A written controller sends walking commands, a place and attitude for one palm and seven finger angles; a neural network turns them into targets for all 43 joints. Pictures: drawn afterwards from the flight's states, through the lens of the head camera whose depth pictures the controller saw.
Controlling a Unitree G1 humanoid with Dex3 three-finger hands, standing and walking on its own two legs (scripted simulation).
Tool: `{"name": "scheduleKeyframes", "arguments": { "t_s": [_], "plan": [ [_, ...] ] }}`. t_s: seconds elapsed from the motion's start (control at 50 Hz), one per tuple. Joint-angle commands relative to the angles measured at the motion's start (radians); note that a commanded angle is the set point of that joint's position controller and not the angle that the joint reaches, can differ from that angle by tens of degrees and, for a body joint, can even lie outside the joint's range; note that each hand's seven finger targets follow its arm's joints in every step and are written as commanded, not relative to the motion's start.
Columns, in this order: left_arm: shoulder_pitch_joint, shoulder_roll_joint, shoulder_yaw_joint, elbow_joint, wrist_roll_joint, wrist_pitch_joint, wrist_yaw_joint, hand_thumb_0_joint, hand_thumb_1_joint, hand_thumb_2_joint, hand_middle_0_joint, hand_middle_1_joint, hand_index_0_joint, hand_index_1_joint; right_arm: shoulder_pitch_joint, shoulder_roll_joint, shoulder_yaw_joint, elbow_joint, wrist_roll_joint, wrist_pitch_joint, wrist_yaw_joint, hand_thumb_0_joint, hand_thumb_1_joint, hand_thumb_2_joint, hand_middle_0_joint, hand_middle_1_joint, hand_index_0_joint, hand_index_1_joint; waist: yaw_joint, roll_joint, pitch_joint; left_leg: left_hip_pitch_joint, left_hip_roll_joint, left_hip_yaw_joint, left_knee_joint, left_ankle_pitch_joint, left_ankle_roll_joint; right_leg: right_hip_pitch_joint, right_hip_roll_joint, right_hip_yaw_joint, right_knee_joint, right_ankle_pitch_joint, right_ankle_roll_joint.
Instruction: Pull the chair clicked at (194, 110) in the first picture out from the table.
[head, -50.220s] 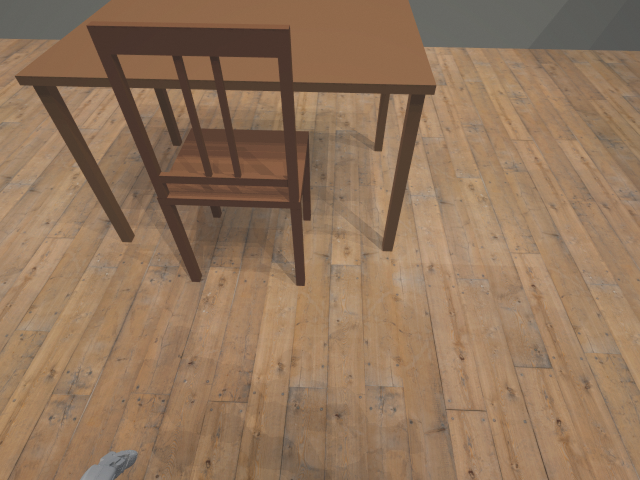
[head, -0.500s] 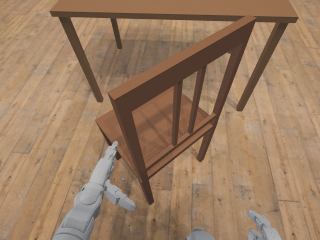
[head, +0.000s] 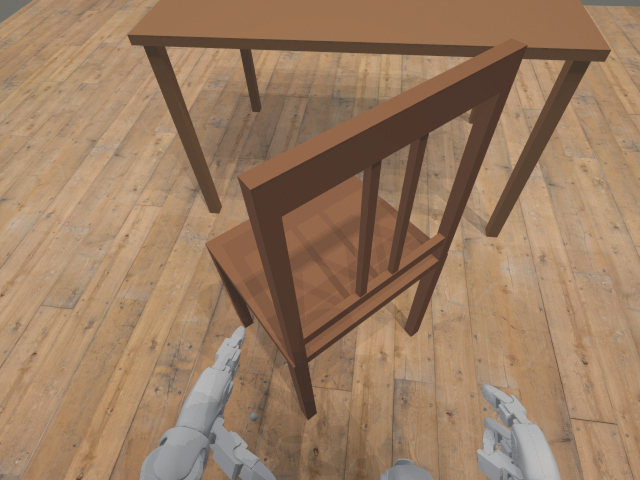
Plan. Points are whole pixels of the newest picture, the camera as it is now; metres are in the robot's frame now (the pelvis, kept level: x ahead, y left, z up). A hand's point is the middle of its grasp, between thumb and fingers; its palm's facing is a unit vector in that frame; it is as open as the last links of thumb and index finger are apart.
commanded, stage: draw the hand back to the body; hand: left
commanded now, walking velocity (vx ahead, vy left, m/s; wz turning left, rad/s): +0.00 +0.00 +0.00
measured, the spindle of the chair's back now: (365, 239) +0.48 -0.07 -0.03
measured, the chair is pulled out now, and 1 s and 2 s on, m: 0.45 0.45 0.45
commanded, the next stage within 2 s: step back with the hand held close in 1.60 s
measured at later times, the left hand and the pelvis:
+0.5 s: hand (195, 395) +0.21 +0.13 +0.07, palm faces -0.07 -0.99 -0.10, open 17.4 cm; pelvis +0.00 -0.01 -0.01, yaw +0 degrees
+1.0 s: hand (48, 355) +0.22 +0.23 +0.16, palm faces +0.37 -0.84 -0.39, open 12.6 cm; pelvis +0.02 +0.01 +0.03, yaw -1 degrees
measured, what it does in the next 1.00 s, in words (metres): stands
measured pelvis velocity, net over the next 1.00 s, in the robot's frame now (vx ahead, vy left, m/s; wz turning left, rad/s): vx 0.02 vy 0.01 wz -0.02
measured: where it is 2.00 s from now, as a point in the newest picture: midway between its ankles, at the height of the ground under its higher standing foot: outside the picture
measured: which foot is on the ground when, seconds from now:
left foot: down 0.00-1.00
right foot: down 0.00-1.00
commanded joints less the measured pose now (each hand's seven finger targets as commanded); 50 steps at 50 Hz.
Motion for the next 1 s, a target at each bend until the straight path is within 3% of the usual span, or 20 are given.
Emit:
{"name": "scheduleKeyframes", "arguments": {
  "t_s": [0.0,0.02,0.04,0.08,0.14,0.2,0.28,0.32,0.38,0.44,0.5,0.52,0.54,0.56,0.58,0.66,0.76,0.8,0.88,0.98],
  "plan": [
    [-0.002,0.078,0.063,-0.278,0.0,-0.059,0.028,0.0,-0.55,0.2,0.0,0.0,0.0,0.0,-0.049,-0.108,-0.049,-0.166,0.001,-0.063,-0.011,0.0,-0.9,-0.9,0.2,0.3,0.2,0.3,-0.004,-0.079,-0.196,-0.074,-0.032,0.001,-0.129,0.288,0.034,0.279,0.036,-0.004,-0.081,0.174,-0.028],
    [-0.101,-0.062,0.079,-0.471,-0.188,-0.191,0.016,0.0,-0.55,0.2,0.0,0.0,0.0,0.0,-0.066,-0.077,-0.036,-0.17,0.006,-0.098,-0.018,0.0,-0.9,-0.9,0.2,0.3,0.2,0.3,-0.021,-0.141,-0.179,-0.097,-0.044,-0.002,-0.089,0.275,0.021,0.236,0.043,-0.029,-0.083,0.176,-0.025],
    [-0.039,0.02,0.126,-0.418,-0.183,-0.251,0.011,0.0,-0.55,0.2,0.0,0.0,0.0,0.0,-0.066,-0.088,-0.04,-0.138,0.005,-0.124,-0.02,0.0,-0.9,-0.9,0.2,0.3,0.2,0.3,-0.001,-0.108,-0.206,-0.096,-0.045,0.003,-0.075,0.253,0.019,0.249,0.042,-0.007,-0.075,0.146,-0.028],
    [-0.01,0.065,0.194,-0.447,-0.204,-0.316,0.014,0.0,-0.55,0.2,0.0,0.0,0.0,0.0,-0.043,-0.086,-0.04,-0.118,0.006,-0.143,-0.02,0.0,-0.9,-0.9,0.2,0.3,0.2,0.3,0.005,-0.079,-0.22,-0.103,-0.046,0.002,-0.073,0.256,0.02,0.253,0.042,-0.006,-0.067,0.136,-0.03],
    [0.039,0.028,0.19,-0.446,-0.214,-0.445,-0.001,0.0,-0.55,0.2,0.0,0.0,0.0,0.0,-0.048,-0.068,-0.05,-0.085,0.006,-0.175,0.0,0.0,-0.9,-0.9,0.2,0.3,0.2,0.3,0.017,-0.021,-0.213,-0.13,-0.041,0.004,-0.033,0.284,0.007,0.19,0.043,-0.013,-0.01,0.158,-0.036],
    [0.12,0.01,0.179,-0.344,-0.183,-0.56,-0.036,0.0,-0.55,0.2,0.0,0.0,0.0,0.0,-0.061,-0.064,-0.07,-0.062,0.003,-0.179,0.029,0.0,-0.9,-0.9,0.2,0.3,0.2,0.3,0.02,-0.065,-0.186,-0.206,-0.032,0.008,0.015,0.263,0.004,0.136,0.043,-0.007,0.036,0.142,-0.038],
    [0.156,0.051,0.159,-0.386,-0.165,-0.457,-0.116,0.0,-0.55,0.2,0.0,0.0,0.0,0.0,-0.083,-0.093,-0.074,-0.135,0.025,-0.14,0.028,0.0,-0.9,-0.9,0.2,0.3,0.2,0.3,0.016,-0.038,-0.207,-0.189,-0.031,0.025,-0.04,0.173,0.022,0.198,0.031,0.014,-0.024,0.04,-0.03],
    [0.136,0.121,0.234,-0.48,-0.198,-0.405,-0.133,0.0,-0.55,0.2,0.0,0.0,0.0,0.0,-0.098,-0.094,-0.07,-0.155,0.031,-0.13,0.005,0.0,-0.9,-0.9,0.2,0.3,0.2,0.3,0.022,-0.052,-0.228,-0.169,-0.03,0.02,-0.056,0.168,0.031,0.25,0.027,0.026,-0.054,0.023,-0.025],
    [0.096,0.176,0.334,-0.622,-0.261,-0.401,-0.11,0.0,-0.55,0.2,0.0,0.0,0.0,0.0,-0.101,-0.076,-0.057,-0.152,0.035,-0.143,-0.03,0.0,-0.9,-0.9,0.2,0.3,0.2,0.3,0.027,-0.077,-0.233,-0.14,-0.03,0.014,-0.068,0.18,0.036,0.296,0.03,0.033,-0.093,0.013,-0.017],
    [0.134,0.15,0.365,-0.626,-0.305,-0.428,-0.09,0.0,-0.477,0.235,-0.01,-0.015,-0.01,-0.015,-0.088,-0.062,-0.052,-0.113,0.039,-0.172,-0.043,0.0,-0.9,-0.9,0.2,0.3,0.2,0.3,0.03,-0.098,-0.188,-0.117,-0.028,0.009,-0.086,0.206,0.029,0.308,0.04,0.019,-0.115,0.048,-0.017],
    [0.176,0.14,0.379,-0.542,-0.314,-0.415,-0.112,0.0,-0.369,0.287,-0.025,-0.037,-0.025,-0.037,-0.089,-0.068,-0.058,-0.081,0.043,-0.185,-0.047,0.0,-0.9,-0.9,0.2,0.3,0.2,0.3,0.025,-0.114,-0.146,-0.103,-0.024,0.011,-0.107,0.211,0.028,0.321,0.036,0.018,-0.141,0.058,-0.011],
    [0.316,0.239,0.404,-0.478,-0.147,-0.339,0.024,0.0,-0.332,0.305,-0.03,-0.045,-0.03,-0.045,-0.089,-0.055,-0.077,-0.071,0.014,-0.134,-0.064,0.0,-0.9,-0.9,0.2,0.3,0.2,0.3,0.094,-0.065,-0.157,-0.025,-0.01,0.023,-0.147,0.239,0.02,0.404,-0.002,0.071,-0.16,0.101,-0.033],
    [0.316,0.138,0.332,-0.548,-0.126,-0.311,0.073,0.0,-0.296,0.322,-0.035,-0.053,-0.035,-0.053,-0.079,-0.045,-0.07,-0.097,0.007,-0.112,-0.061,0.0,-0.9,-0.9,0.2,0.3,0.2,0.3,0.061,-0.08,-0.107,-0.004,-0.011,0.023,-0.164,0.232,0.019,0.372,-0.005,0.044,-0.178,0.12,-0.026],
    [0.316,0.112,0.315,-0.531,-0.116,-0.291,0.095,0.0,-0.26,0.34,-0.04,-0.06,-0.04,-0.06,-0.093,-0.044,-0.076,-0.092,0.009,-0.105,-0.06,0.0,-0.9,-0.9,0.2,0.3,0.2,0.3,0.053,-0.101,-0.08,-0.006,-0.01,0.019,-0.17,0.231,0.016,0.37,-0.005,0.037,-0.194,0.116,-0.023],
    [0.331,0.082,0.286,-0.543,-0.105,-0.285,0.107,0.0,-0.224,0.357,-0.045,-0.068,-0.045,-0.068,-0.103,-0.043,-0.072,-0.088,0.006,-0.092,-0.06,0.0,-0.9,-0.9,0.2,0.3,0.2,0.3,0.062,-0.055,-0.075,0.023,-0.009,0.029,-0.19,0.241,0.018,0.387,-0.003,0.035,-0.203,0.129,-0.025],
    [0.257,0.212,0.366,-0.659,-0.081,-0.282,0.169,0.0,-0.079,0.428,-0.065,-0.097,-0.065,-0.097,-0.123,-0.053,-0.066,-0.083,-0.005,-0.077,-0.076,0.0,-0.9,-0.9,0.2,0.3,0.2,0.3,0.071,-0.066,-0.073,0.103,-0.005,0.018,-0.239,0.259,0.028,0.448,0.001,0.036,-0.249,0.144,-0.033],
    [0.16,0.268,0.428,-0.726,-0.063,-0.281,0.211,0.0,0.102,0.515,-0.09,-0.135,-0.09,-0.135,-0.131,-0.05,-0.051,-0.054,-0.013,-0.104,-0.089,0.0,-0.9,-0.9,0.2,0.3,0.2,0.3,0.076,0.004,-0.028,0.197,-0.004,0.008,-0.317,0.312,0.031,0.485,0.012,0.034,-0.291,0.185,-0.039],
    [0.178,0.255,0.44,-0.698,-0.062,-0.28,0.216,0.0,0.175,0.55,-0.1,-0.15,-0.1,-0.15,-0.134,-0.047,-0.051,-0.037,-0.015,-0.111,-0.088,0.0,-0.9,-0.9,0.2,0.3,0.2,0.3,0.082,0.015,-0.005,0.225,-0.002,0.009,-0.345,0.331,0.03,0.497,0.018,0.035,-0.304,0.2,-0.04],
    [0.219,0.22,0.452,-0.635,-0.067,-0.28,0.205,0.0,0.32,0.62,-0.12,-0.18,-0.12,-0.18,-0.146,-0.043,-0.053,-0.022,-0.018,-0.105,-0.075,0.0,-0.9,-0.9,0.2,0.3,0.2,0.3,0.091,-0.038,0.04,0.238,0.002,0.013,-0.387,0.368,0.03,0.529,0.028,0.027,-0.331,0.222,-0.037],
    [0.23,0.247,0.519,-0.654,-0.07,-0.292,0.194,0.0,0.501,0.707,-0.145,-0.218,-0.145,-0.218,-0.154,-0.042,-0.059,-0.02,-0.021,-0.094,-0.059,0.0,-0.9,-0.9,0.2,0.3,0.2,0.3,0.104,-0.031,0.032,0.268,0.009,0.021,-0.427,0.423,0.031,0.574,0.034,0.027,-0.351,0.266,-0.038]
  ]
}}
